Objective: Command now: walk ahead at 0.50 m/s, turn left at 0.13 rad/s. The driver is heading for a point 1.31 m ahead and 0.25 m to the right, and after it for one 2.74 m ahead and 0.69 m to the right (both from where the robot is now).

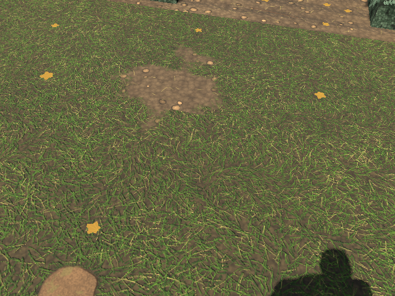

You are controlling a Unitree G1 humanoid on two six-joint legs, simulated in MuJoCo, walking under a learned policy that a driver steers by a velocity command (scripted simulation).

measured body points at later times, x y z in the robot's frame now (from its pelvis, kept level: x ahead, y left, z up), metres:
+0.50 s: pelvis +0.27 -0.02 -0.04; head +0.29 -0.02 +0.41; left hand +0.16 +0.23 -0.17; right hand +0.49 -0.25 -0.13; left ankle +0.46 +0.09 -0.74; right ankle +0.08 -0.12 -0.74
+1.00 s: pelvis +0.57 -0.02 -0.18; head +0.61 -0.04 +0.27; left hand +0.78 +0.18 -0.29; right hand +0.49 -0.26 -0.33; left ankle +0.45 +0.07 -0.90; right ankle +0.69 -0.11 -0.89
